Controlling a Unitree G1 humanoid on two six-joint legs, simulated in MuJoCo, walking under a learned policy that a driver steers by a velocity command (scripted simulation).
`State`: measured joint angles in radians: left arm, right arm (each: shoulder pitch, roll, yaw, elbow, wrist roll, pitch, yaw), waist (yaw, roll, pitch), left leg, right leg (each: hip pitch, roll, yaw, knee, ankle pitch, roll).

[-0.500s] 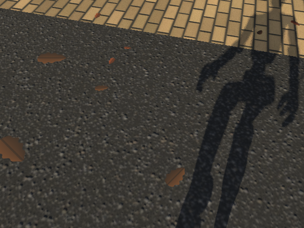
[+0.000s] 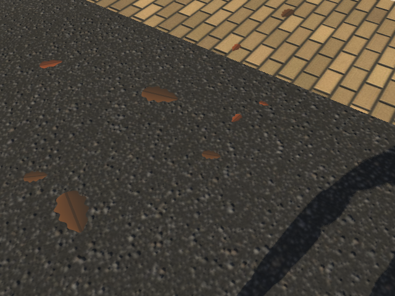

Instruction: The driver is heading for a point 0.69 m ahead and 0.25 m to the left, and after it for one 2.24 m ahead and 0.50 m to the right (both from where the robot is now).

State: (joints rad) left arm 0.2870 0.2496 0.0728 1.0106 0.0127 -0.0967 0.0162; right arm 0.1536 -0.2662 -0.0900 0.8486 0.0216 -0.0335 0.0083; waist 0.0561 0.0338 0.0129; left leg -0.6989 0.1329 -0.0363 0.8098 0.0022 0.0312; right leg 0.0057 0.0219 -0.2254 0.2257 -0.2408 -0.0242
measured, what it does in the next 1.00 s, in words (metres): walks ahead, turning left: left foot, then right foot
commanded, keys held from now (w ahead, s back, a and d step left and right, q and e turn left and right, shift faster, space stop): w+q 0.86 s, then w+e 0.14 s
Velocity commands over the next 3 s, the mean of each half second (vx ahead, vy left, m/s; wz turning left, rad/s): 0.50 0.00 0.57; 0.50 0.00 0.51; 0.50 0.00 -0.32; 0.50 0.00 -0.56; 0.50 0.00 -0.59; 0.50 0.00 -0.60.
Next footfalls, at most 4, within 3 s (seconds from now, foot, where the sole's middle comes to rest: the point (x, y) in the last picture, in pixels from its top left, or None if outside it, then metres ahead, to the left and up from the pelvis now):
0.18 left None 0.26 0.14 -0.78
0.66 right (210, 267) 0.60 0.02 -0.78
1.16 left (109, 238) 0.69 0.39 -0.78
1.66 right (162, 164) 1.05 0.24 -0.78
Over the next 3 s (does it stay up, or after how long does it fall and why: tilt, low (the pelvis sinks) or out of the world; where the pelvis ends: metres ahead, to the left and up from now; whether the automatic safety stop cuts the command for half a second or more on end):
stays up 1.59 0.20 0.00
